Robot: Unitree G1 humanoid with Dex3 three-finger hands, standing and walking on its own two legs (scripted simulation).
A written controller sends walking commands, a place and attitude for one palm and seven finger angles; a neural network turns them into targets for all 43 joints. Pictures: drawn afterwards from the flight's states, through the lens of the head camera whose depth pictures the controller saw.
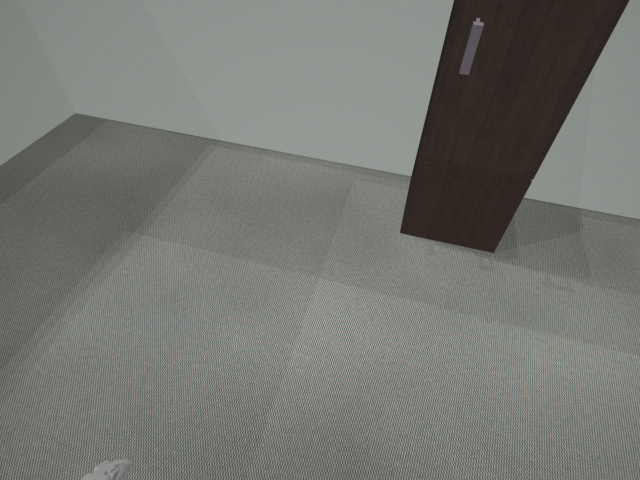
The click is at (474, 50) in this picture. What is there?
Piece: cupboard door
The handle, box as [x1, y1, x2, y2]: [459, 18, 483, 74]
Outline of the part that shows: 479,18 476,18 476,20 473,21 459,73 468,74 483,25 483,22 480,22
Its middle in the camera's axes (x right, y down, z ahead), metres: +0.42 -0.54 +1.07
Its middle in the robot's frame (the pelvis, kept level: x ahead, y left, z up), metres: +1.19 -0.36 +0.06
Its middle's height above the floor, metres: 0.83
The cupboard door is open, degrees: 0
